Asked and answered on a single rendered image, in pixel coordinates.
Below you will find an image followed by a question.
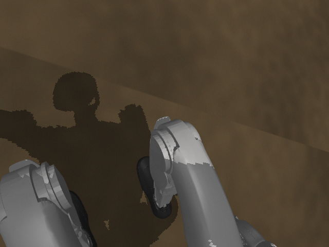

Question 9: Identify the right robot hand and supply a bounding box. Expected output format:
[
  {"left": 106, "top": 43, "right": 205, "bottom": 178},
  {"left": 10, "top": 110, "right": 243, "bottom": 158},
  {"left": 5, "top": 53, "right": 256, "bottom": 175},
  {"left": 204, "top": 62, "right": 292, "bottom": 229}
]
[{"left": 234, "top": 215, "right": 265, "bottom": 247}]

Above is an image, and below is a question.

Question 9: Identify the left robot foot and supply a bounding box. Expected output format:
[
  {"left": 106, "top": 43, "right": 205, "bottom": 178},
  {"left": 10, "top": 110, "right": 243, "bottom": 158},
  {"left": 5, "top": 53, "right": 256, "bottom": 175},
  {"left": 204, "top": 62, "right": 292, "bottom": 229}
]
[{"left": 69, "top": 190, "right": 97, "bottom": 247}]

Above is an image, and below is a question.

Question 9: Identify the right robot foot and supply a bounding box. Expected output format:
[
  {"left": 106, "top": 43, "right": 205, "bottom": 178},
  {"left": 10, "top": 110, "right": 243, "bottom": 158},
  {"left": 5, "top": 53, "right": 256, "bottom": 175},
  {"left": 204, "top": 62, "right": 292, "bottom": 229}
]
[{"left": 137, "top": 156, "right": 172, "bottom": 219}]

